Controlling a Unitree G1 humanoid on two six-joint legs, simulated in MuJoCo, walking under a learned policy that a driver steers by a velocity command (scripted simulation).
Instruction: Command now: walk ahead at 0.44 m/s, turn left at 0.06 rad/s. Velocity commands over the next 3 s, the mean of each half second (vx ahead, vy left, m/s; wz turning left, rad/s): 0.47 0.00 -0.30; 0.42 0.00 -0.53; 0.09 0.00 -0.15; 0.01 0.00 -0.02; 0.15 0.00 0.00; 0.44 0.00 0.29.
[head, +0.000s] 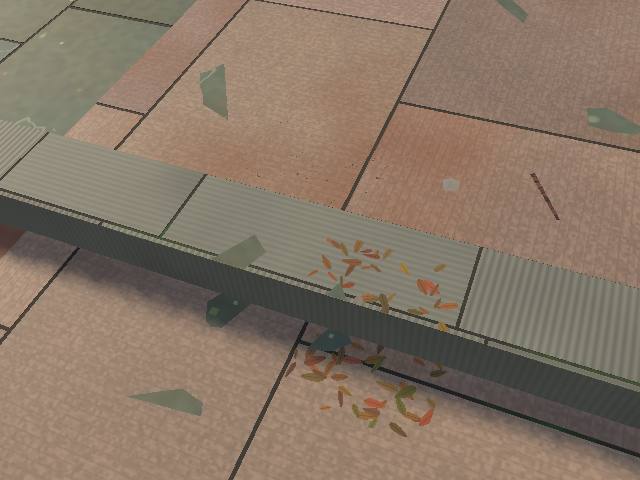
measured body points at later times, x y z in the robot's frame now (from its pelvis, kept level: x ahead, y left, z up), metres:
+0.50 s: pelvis +0.25 +0.03 +0.00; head +0.27 +0.02 +0.45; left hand +0.45 +0.24 -0.12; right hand +0.19 -0.23 -0.14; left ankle +0.18 +0.13 -0.74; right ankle +0.37 -0.12 -0.70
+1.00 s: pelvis +0.48 -0.08 +0.00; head +0.51 -0.11 +0.44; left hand +0.64 +0.15 -0.13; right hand +0.50 -0.38 -0.13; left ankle +0.61 +0.00 -0.66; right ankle +0.41 -0.11 -0.74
